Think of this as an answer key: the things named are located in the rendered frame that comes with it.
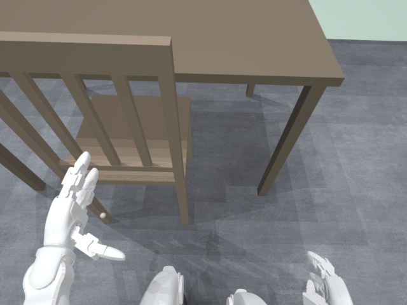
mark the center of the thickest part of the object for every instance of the robot right thigh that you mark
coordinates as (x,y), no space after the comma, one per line
(244,298)

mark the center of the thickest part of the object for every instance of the chair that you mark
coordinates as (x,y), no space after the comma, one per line
(132,140)

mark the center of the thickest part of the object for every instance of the robot thigh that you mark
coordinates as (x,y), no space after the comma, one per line
(244,298)
(166,288)

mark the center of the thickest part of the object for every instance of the left robot hand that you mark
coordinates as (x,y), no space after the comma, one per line
(69,208)

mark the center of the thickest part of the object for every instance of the robot left thigh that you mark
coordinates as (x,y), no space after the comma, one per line
(166,288)

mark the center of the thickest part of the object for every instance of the table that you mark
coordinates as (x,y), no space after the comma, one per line
(253,42)

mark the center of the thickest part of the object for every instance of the left robot forearm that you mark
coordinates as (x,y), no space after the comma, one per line
(48,280)

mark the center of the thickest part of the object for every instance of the right robot hand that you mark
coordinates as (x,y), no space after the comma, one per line
(332,290)

